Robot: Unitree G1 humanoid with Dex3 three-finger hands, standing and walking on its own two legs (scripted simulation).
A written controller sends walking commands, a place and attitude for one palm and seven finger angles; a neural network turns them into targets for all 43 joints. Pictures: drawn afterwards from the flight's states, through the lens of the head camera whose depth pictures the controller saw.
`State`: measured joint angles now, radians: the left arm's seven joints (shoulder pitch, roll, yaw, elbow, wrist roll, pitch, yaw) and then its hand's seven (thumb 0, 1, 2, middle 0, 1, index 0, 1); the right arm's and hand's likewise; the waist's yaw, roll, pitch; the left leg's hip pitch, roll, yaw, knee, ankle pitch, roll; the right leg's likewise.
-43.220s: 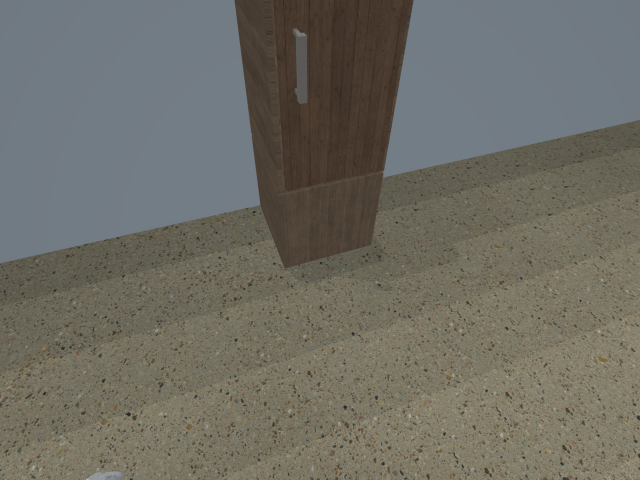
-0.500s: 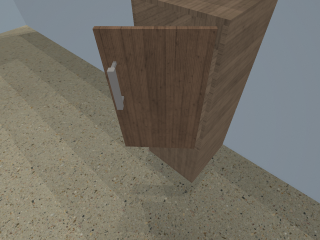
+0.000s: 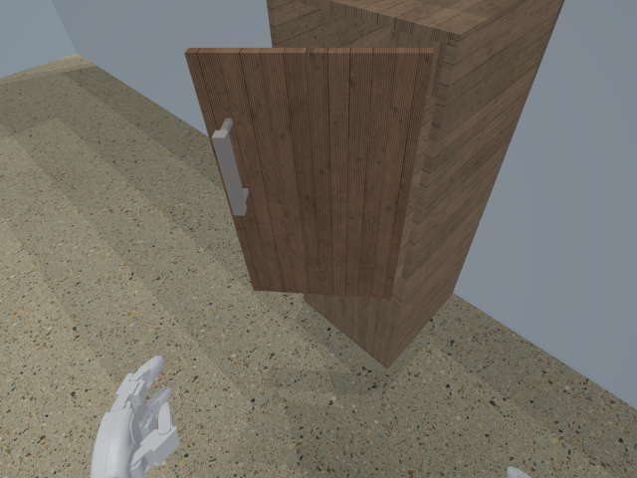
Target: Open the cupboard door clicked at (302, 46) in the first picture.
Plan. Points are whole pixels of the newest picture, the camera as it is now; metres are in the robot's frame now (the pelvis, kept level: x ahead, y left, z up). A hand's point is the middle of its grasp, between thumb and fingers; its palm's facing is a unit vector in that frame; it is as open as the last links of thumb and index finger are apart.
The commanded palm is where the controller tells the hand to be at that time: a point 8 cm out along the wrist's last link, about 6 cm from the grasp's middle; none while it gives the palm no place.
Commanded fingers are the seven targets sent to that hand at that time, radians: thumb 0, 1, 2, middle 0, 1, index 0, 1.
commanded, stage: raise the hand with hooked fingers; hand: left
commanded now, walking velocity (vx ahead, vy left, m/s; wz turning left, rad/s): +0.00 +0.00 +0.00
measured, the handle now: (234, 169) +0.58 +0.16 +0.07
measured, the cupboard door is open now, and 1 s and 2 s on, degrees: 38 38 38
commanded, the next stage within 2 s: move the hooked fingers beside the handle in 1.92 s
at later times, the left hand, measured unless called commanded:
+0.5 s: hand (142, 418) +0.20 +0.23 -0.01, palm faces -0.09 -1.00 -0.04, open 10.1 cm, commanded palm +0.18 +0.29 +0.01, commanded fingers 0.00 0.08 0.55 -0.26 -0.82 -0.26 -0.82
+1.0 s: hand (95, 365) +0.25 +0.28 +0.04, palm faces -0.03 -1.00 -0.06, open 13.1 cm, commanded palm +0.22 +0.34 +0.05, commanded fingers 0.00 -0.50 0.30 -0.30 -1.20 -0.30 -1.20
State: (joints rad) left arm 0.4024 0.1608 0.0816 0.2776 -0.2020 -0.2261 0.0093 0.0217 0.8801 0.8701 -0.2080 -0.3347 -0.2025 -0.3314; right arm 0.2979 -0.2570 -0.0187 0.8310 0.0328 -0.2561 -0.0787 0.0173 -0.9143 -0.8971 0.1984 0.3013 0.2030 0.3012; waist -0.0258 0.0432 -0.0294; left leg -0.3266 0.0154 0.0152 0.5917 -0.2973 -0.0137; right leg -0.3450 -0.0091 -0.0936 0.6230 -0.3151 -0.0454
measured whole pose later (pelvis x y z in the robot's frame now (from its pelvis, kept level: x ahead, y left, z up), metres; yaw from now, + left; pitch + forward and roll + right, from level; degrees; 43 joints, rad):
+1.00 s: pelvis -0.01 +0.05 -0.03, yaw -1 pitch +7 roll -3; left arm 0.20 0.35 0.30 0.10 -0.32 -0.23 -0.38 0.00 -0.27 0.39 -0.29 -1.06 -0.28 -1.05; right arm 0.26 -0.28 0.04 0.56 0.05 -0.27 -0.07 0.01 -0.90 -0.90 0.20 0.30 0.20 0.30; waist 0.00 0.01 -0.08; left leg -0.59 0.00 0.01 0.90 -0.44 0.05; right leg -0.55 -0.03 -0.08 0.82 -0.39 0.01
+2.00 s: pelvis +0.00 +0.02 -0.01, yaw -1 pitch +5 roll -1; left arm -0.09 0.43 0.44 0.43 -0.35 -0.16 -0.54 -0.01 -0.50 0.30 -0.30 -1.20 -0.30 -1.20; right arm 0.28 -0.28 0.06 0.58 0.06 -0.22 -0.10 0.01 -0.90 -0.90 0.20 0.30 0.20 0.30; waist 0.01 0.03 -0.06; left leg -0.44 0.02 0.02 0.73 -0.37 0.01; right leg -0.44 0.00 -0.07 0.69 -0.34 -0.02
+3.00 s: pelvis +0.00 +0.04 -0.02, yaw -3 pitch +11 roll -1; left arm -0.65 0.50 0.39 0.97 -0.20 -0.26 -0.43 -0.01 -0.50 0.30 -0.30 -1.20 -0.30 -1.20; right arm 0.36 -0.28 0.05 0.61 0.04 -0.07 -0.06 0.01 -0.90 -0.90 0.20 0.30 0.21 0.30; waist -0.08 0.01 -0.08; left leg -0.60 0.02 0.04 0.79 -0.39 0.03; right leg -0.60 0.00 -0.05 0.74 -0.34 0.00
